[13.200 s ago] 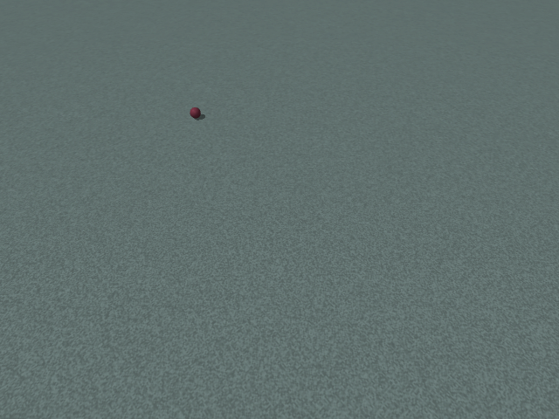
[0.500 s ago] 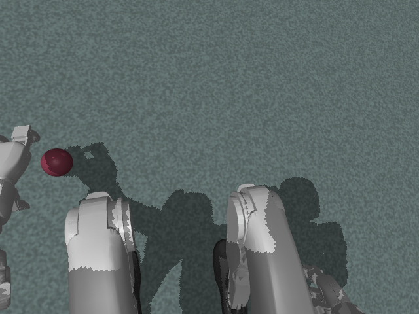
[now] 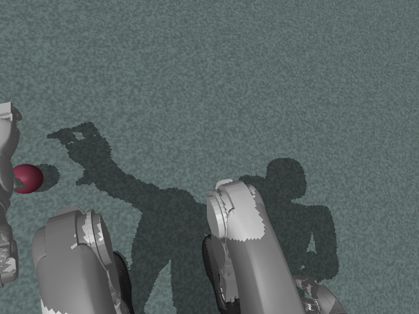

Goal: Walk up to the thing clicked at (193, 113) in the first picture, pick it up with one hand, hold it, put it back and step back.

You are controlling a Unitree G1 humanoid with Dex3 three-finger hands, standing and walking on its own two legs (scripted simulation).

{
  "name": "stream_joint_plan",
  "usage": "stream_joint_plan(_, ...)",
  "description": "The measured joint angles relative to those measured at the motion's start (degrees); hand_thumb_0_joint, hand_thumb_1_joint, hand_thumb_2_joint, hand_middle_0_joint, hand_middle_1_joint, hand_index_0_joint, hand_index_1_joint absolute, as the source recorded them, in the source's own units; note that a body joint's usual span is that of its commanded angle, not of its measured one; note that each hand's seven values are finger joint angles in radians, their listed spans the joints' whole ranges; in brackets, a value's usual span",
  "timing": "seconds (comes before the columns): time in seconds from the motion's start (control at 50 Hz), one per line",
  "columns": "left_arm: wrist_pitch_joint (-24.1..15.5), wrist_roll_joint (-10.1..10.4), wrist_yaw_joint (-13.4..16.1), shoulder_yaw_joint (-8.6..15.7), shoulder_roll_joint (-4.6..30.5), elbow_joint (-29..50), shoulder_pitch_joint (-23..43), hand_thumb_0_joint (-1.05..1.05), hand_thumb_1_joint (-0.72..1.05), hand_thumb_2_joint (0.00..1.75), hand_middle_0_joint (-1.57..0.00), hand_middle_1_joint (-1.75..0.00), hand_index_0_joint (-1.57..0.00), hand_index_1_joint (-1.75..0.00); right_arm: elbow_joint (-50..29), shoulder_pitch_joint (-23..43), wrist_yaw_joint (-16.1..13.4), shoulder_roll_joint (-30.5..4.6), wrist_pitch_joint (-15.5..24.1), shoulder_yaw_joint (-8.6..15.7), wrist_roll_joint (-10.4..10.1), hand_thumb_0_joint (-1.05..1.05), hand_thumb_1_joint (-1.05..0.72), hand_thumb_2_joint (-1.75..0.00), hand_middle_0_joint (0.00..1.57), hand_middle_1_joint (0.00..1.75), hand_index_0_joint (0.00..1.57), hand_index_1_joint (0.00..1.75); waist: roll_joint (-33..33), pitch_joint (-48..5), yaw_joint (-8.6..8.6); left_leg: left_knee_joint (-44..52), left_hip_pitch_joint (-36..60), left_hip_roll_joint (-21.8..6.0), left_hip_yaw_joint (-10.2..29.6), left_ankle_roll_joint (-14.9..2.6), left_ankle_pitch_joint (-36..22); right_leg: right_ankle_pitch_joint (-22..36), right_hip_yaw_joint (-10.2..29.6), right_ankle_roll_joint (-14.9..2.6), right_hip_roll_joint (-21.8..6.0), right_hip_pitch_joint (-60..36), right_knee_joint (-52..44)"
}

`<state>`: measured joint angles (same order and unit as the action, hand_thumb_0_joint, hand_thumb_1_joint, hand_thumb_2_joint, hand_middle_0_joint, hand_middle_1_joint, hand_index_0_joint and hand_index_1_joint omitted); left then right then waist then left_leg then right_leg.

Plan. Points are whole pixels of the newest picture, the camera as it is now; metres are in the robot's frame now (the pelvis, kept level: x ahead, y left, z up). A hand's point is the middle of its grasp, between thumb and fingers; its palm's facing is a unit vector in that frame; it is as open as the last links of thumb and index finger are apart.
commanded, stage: close in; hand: left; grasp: from above
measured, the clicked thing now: (25, 178) +0.41 +0.33 -0.28
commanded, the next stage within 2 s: rest palm in 0.20 s
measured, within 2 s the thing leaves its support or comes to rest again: neither
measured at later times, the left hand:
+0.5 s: hand (15, 179) +0.40 +0.33 -0.22, palm faces -0.41 -0.13 -0.90, open 14.2 cm
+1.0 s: hand (21, 183) +0.39 +0.33 -0.25, palm faces -0.47 -0.16 -0.87, open 14.3 cm
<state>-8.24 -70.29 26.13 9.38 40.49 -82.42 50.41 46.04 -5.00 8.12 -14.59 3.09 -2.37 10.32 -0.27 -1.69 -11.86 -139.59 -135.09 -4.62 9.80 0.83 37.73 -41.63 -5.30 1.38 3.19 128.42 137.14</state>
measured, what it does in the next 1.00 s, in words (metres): stands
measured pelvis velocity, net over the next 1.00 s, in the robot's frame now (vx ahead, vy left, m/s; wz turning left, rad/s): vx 0.00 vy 0.00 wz -0.06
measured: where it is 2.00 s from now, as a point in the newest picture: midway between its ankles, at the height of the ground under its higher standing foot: (175, 300)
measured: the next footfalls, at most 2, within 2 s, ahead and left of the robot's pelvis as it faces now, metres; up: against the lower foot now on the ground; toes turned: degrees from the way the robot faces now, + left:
none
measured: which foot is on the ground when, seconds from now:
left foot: down 0.00-1.00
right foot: down 0.00-1.00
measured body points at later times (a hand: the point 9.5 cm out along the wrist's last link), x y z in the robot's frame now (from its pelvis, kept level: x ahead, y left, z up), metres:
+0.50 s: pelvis +0.00 +0.00 -0.02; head +0.23 +0.11 +0.35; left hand +0.41 +0.33 -0.17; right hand +0.10 -0.27 -0.11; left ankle +0.08 +0.14 -0.28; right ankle +0.09 -0.12 -0.28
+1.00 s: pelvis +0.00 +0.00 -0.03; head +0.25 +0.10 +0.33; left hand +0.41 +0.33 -0.20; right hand +0.06 -0.26 -0.12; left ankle +0.08 +0.14 -0.28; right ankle +0.09 -0.12 -0.28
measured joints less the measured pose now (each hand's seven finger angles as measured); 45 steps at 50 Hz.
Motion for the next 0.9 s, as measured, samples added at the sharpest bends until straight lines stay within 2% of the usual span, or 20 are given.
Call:
stream_joint_plan(0.08,-1.47,2.28,-4.51,-1.44,1.46,-0.2,-1.09,0.0,-0.53,0.98,-0.07,-1.03,-0.08,-1.02,-0.31,-0.79,0.0,0.25,-0.31,-0.53,-0.49,0.0,-0.9,-0.89,0.2,0.3,0.2,0.3,-0.06,0.69,0.9,0.9,0.88,0.06,-0.25,-0.17,-0.16,0.09,0.11,0.0,-0.13,-0.89,-0.82)
stream_joint_plan(0.12,-3.49,2.63,-5.95,-2.38,2.23,-0.04,-1.69,0.0,-0.52,0.98,-0.07,-1.03,-0.08,-1.02,-0.43,-1.09,0.01,0.24,-0.24,-0.94,-0.52,0.0,-0.9,-0.89,0.2,0.3,0.2,0.3,-0.56,0.99,1.44,1.06,1.0,0.2,-0.13,-0.04,-0.31,0.14,-0.02,-0.09,-0.24,-1.13,-1.0)
stream_joint_plan(0.16,-6.13,2.24,-6.17,-2.73,2.92,0.25,-2.32,0.0,-0.52,0.97,-0.07,-1.03,-0.09,-1.01,-0.49,-1.14,-0.04,0.08,-0.21,-1.33,-0.39,0.0,-0.9,-0.89,0.2,0.3,0.2,0.3,-1.17,1.39,1.94,0.89,0.99,0.38,0.2,0.13,-0.41,0.16,-0.3,-0.12,-0.32,-1.35,-0.99)
stream_joint_plan(0.22,-9.65,0.63,-4.14,-2.57,3.65,-0.05,-2.9,0.0,-0.51,0.96,-0.08,-1.03,-0.09,-1.01,-0.3,-0.75,-0.13,-0.31,-0.12,-1.74,0.1,0.0,-0.9,-0.89,0.2,0.3,0.2,0.3,-2.3,1.82,2.32,0.2,0.76,0.69,0.7,0.3,-0.47,0.06,-0.69,-0.08,-0.43,-1.53,-0.57)
stream_joint_plan(0.3,-11.9,-2.83,0.41,-2.19,4.11,-1.96,-2.8,0.0,-0.51,0.96,-0.08,-1.02,-0.1,-1.0,-0.09,0.5,-0.16,-0.77,0.26,-1.98,1.17,0.0,-0.9,-0.89,0.2,0.3,0.21,0.3,-3.86,2.11,1.87,-1.09,0.22,1.04,1.21,0.38,-0.49,-0.12,-1.02,-0.01,-0.52,-1.47,0.46)
stream_joint_plan(0.36,-11.63,-5.05,4.11,-0.72,4.13,-2.59,-3.01,0.0,-0.51,0.97,-0.08,-1.01,-0.09,-0.99,-0.27,1.54,0.03,-1.04,0.96,-1.86,2.04,0.0,-0.89,-0.89,0.2,0.3,0.2,0.3,-4.59,2.14,1.08,-2.04,-0.42,1.3,1.5,0.38,-0.59,-0.22,-1.19,0.05,-0.58,-1.15,1.27)
stream_joint_plan(0.42,-9.67,-6.0,7.17,-0.74,4.17,-5.22,-1.89,0.0,-0.52,0.98,-0.08,-0.99,-0.08,-0.98,-0.23,2.62,0.54,-1.19,1.91,-2.04,3.02,0.0,-0.89,-0.89,0.2,0.3,0.2,0.3,-5.24,1.96,0.13,-2.84,-1.02,1.34,1.59,0.35,-0.63,-0.19,-1.17,0.17,-0.5,-0.57,2.05)
stream_joint_plan(0.52,-6.19,-5.62,8.91,0.0,4.55,-8.48,-0.28,0.0,-0.53,1.0,-0.08,-0.97,-0.07,-0.98,-0.39,4.04,1.38,-1.13,3.33,-3.05,4.25,0.0,-0.89,-0.89,0.2,0.3,0.2,0.3,-5.33,2.37,-1.19,-3.91,-1.89,1.18,2.17,0.22,-0.64,0.21,-1.51,0.47,-0.09,0.24,2.67)
stream_joint_plan(0.56,-5.14,-4.93,8.52,-0.52,4.76,-9.6,0.25,0.0,-0.53,1.0,-0.08,-0.97,-0.07,-0.98,-0.38,4.24,1.84,-0.98,3.95,-3.53,4.71,0.0,-0.89,-0.89,0.2,0.3,0.2,0.3,-5.24,2.76,-1.64,-4.29,-2.03,1.07,2.24,0.14,-0.54,0.24,-1.52,0.58,0.07,0.41,2.95)
stream_joint_plan(0.62,-4.73,-3.99,7.81,0.45,5.08,-9.63,0.04,0.0,-0.52,1.0,-0.07,-0.97,-0.07,-0.98,-0.58,4.03,2.45,-0.67,4.71,-4.27,5.08,0.0,-0.89,-0.89,0.2,0.3,0.2,0.3,-4.92,3.51,-2.04,-4.86,-2.09,0.96,2.56,0.13,-0.25,0.18,-1.71,0.68,0.29,0.48,3.27)
stream_joint_plan(0.76,-5.79,-2.48,6.84,3.24,7.01,-10.01,-1.41,0.0,-0.51,0.98,-0.07,-0.98,-0.07,-0.98,-0.47,2.77,3.47,0.06,5.37,-5.8,5.88,0.0,-0.89,-0.89,0.2,0.3,0.2,0.3,-4.77,5.28,-2.57,-5.87,-1.88,0.72,3.23,0.27,0.57,-0.11,-2.12,0.8,0.72,0.4,3.87)
stream_joint_plan(0.9,-8.47,-2.33,6.98,3.41,8.67,-9.65,-2.84,0.0,-0.52,0.98,-0.07,-0.98,-0.07,-0.98,-0.06,1.52,4.2,-0.42,5.53,-7.0,6.65,0.0,-0.89,-0.89,0.2,0.3,0.2,0.3,-5.26,6.55,-2.48,-6.75,-1.81,0.98,4.15,0.73,0.97,-0.39,-2.81,0.58,0.76,0.16,4.4)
